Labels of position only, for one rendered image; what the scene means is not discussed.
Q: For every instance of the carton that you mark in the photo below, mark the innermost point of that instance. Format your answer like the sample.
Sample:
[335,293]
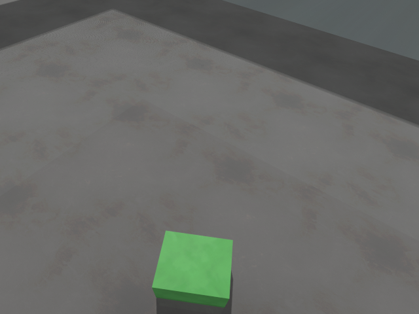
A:
[194,268]

